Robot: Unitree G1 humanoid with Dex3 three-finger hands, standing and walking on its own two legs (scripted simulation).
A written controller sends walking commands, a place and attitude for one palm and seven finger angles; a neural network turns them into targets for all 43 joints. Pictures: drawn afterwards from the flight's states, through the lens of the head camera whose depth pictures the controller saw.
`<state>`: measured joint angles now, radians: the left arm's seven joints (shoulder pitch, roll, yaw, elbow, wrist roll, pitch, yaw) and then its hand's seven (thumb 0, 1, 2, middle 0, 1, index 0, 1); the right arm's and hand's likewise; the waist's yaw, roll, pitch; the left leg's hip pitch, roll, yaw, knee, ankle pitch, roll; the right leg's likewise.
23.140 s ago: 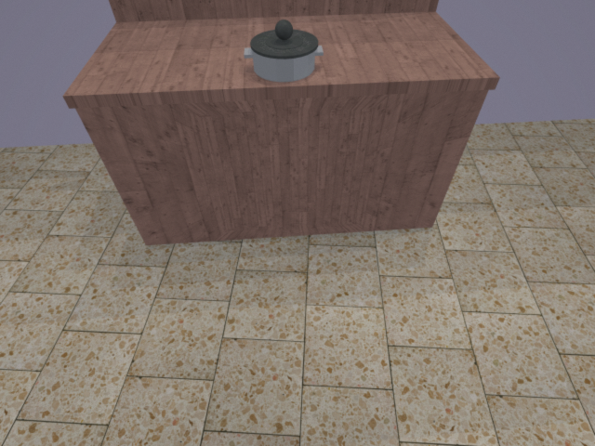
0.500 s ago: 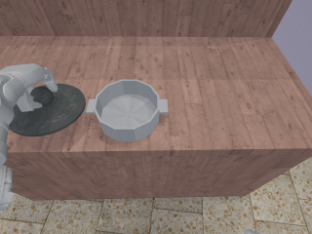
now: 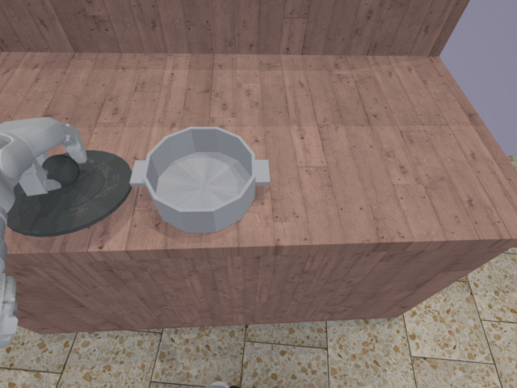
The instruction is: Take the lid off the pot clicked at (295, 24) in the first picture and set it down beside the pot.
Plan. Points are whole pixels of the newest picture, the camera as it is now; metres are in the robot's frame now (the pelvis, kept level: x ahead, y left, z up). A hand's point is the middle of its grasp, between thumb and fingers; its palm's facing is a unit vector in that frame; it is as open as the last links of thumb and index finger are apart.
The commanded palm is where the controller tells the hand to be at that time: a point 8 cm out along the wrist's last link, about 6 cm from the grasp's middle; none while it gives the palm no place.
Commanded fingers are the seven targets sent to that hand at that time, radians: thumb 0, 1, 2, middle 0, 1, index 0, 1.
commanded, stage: lower the lid onto the table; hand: left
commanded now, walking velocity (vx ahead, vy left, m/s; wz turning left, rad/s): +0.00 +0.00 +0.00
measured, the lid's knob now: (60, 171) +0.44 +0.33 +0.05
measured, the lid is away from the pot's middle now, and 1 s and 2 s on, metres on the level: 0.23 0.23 0.23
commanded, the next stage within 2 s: open the fingers wide in 0.60 s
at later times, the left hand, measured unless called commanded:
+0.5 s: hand (49, 177) +0.42 +0.33 +0.06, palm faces -0.44 -0.10 -0.90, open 8.5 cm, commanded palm +0.44 +0.33 +0.11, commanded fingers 0.00 0.51 1.17 -0.86 -0.92 -0.81 -0.88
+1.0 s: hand (51, 185) +0.42 +0.34 +0.05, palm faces -0.41 -0.09 -0.91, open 8.6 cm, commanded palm +0.44 +0.33 +0.10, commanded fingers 0.00 0.28 1.00 -0.67 -0.87 -0.64 -0.85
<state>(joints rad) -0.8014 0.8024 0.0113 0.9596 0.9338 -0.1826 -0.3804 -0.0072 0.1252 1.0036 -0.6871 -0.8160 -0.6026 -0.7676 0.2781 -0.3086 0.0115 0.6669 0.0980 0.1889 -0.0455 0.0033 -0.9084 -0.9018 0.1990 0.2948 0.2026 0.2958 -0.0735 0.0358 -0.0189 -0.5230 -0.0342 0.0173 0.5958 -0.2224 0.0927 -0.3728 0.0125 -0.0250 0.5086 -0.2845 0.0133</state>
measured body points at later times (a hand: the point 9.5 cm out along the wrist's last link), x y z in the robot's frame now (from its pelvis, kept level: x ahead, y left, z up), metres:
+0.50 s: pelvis +0.00 +0.01 -0.01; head +0.07 +0.02 +0.44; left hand +0.44 +0.34 +0.11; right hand +0.05 -0.28 -0.13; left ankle +0.04 +0.06 -0.73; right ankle -0.02 -0.14 -0.73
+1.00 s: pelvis -0.01 +0.01 -0.02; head +0.06 +0.03 +0.43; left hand +0.43 +0.34 +0.10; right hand +0.04 -0.27 -0.13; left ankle +0.04 +0.06 -0.73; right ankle -0.02 -0.14 -0.73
